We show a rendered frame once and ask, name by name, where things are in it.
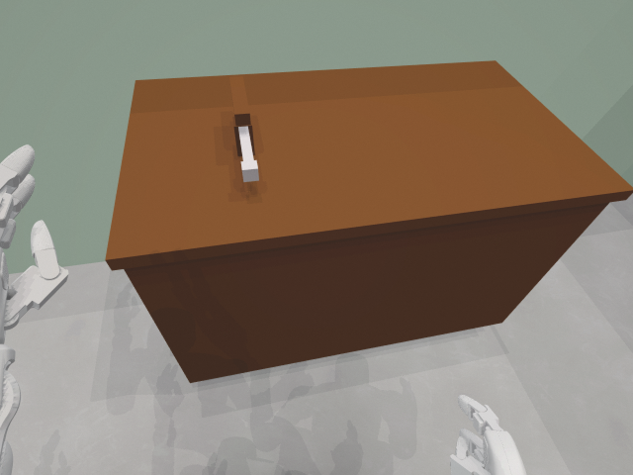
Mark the tap lever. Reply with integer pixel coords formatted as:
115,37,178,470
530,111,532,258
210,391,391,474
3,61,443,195
238,126,259,182

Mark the robot left forearm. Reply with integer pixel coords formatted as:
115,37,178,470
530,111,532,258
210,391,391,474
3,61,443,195
0,344,21,475

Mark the counter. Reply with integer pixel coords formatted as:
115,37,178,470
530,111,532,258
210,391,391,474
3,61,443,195
105,60,633,383

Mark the left robot hand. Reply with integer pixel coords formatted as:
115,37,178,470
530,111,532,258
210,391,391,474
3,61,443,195
0,144,68,344

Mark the right robot hand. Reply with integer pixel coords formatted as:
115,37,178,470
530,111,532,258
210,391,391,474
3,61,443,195
450,395,527,475

